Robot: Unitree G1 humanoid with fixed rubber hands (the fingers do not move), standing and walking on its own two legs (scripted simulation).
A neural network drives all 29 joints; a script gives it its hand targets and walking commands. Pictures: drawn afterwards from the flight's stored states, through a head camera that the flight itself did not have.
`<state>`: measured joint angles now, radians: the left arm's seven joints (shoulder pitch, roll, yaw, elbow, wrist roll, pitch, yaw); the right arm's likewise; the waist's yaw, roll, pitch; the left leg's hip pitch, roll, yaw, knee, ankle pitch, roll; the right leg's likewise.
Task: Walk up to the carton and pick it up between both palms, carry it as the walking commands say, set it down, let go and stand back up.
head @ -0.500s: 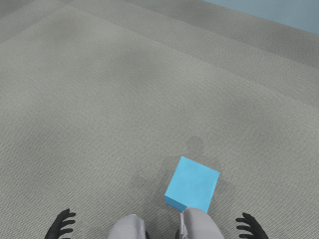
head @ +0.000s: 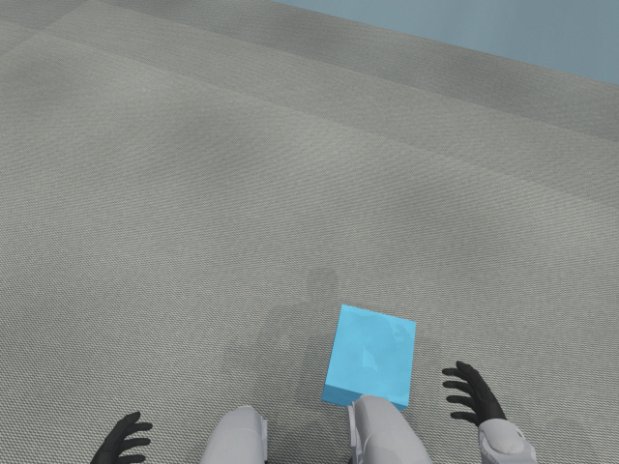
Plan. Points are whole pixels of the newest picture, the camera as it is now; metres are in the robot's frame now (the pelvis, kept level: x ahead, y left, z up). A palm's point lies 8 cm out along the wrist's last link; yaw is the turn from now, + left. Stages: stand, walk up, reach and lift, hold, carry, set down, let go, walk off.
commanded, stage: walk up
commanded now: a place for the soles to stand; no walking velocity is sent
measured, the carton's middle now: (365, 363) +0.37 -0.13 -0.62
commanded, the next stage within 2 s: none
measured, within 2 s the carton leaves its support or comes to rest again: neither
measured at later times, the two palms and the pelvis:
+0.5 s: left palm out of the picture +0.10 +0.22 -0.11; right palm out of the picture -0.03 -0.26 -0.12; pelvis -0.07 -0.01 +0.00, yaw -12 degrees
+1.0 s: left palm out of the picture +0.04 +0.18 -0.10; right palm out of the picture -0.11 -0.29 -0.11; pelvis -0.08 -0.04 +0.02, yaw -13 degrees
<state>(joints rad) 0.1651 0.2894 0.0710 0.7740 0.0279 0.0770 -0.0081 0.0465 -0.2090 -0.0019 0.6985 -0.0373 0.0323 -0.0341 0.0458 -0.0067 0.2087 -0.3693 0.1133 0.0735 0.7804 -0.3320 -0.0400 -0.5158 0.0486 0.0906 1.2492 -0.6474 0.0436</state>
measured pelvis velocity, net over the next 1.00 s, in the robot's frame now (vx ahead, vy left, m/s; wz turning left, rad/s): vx -0.08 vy -0.04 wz -0.22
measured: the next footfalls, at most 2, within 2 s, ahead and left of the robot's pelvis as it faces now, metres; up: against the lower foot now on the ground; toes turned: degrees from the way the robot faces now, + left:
right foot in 0.14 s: +0.04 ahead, -0.14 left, +0.00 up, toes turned -6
left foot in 0.30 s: +0.06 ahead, +0.09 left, +0.00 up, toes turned -13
